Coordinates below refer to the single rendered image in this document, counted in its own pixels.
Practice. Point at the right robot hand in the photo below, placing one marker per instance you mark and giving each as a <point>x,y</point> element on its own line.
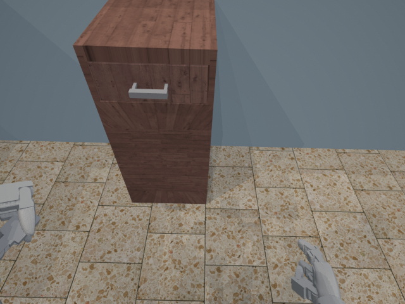
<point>321,278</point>

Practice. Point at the left robot hand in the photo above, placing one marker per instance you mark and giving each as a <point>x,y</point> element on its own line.
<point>18,207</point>

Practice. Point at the drawer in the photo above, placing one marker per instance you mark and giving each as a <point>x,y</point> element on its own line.
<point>186,83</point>

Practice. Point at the handle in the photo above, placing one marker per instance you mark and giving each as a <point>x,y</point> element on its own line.
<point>148,93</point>

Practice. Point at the cabinet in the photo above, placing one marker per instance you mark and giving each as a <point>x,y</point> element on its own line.
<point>162,149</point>

